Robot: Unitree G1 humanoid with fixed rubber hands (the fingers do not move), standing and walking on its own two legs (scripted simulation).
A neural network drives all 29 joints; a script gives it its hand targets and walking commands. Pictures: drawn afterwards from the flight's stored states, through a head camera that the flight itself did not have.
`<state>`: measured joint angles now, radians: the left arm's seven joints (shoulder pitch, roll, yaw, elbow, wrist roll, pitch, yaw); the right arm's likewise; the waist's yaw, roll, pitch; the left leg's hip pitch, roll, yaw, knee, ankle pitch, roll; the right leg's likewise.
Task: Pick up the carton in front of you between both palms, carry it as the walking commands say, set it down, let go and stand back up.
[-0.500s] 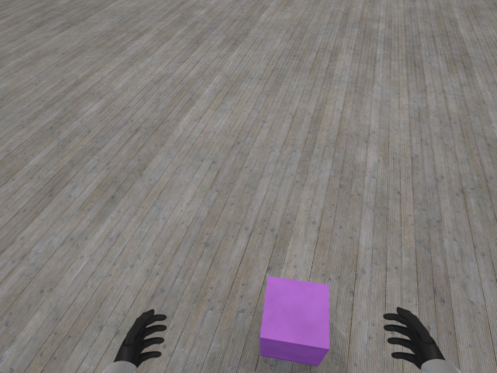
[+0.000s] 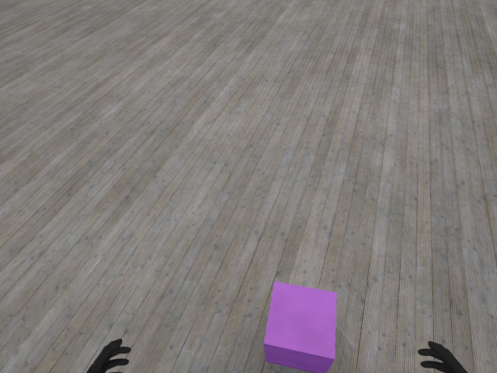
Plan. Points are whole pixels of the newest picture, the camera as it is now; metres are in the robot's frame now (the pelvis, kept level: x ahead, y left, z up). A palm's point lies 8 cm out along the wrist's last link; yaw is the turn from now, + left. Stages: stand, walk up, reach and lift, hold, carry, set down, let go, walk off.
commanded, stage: stand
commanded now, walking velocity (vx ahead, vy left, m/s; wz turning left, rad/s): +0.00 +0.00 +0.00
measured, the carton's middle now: (299, 328) +0.38 -0.09 -0.65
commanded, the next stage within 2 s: none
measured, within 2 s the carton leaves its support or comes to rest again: neither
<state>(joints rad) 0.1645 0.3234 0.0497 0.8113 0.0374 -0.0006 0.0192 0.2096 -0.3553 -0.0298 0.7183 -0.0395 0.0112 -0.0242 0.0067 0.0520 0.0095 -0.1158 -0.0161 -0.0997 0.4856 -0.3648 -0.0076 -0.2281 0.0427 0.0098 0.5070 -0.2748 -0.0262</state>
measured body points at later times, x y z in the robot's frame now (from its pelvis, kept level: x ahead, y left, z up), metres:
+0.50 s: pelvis -0.01 +0.00 +0.01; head -0.01 -0.01 +0.46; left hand +0.10 +0.31 -0.10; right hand +0.11 -0.30 -0.11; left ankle -0.07 +0.13 -0.74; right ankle +0.00 -0.10 -0.74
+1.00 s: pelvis -0.03 +0.00 +0.01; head -0.03 -0.01 +0.46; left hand +0.08 +0.32 -0.10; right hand +0.08 -0.31 -0.11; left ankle -0.07 +0.13 -0.74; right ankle +0.00 -0.10 -0.74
